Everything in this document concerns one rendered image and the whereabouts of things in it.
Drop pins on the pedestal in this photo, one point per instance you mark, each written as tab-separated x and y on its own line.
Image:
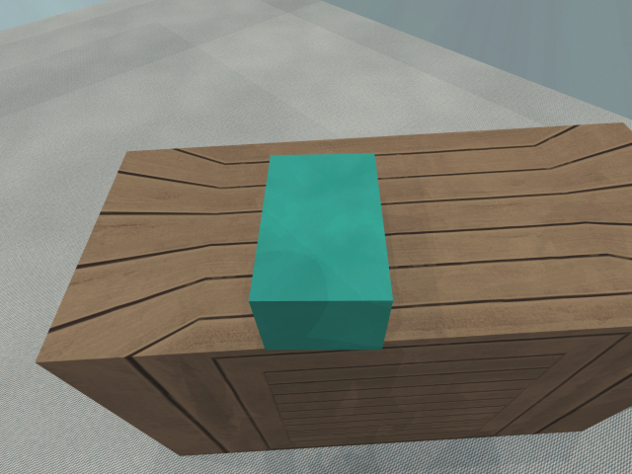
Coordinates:
510	260

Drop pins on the carton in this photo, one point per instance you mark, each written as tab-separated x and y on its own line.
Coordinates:
321	277

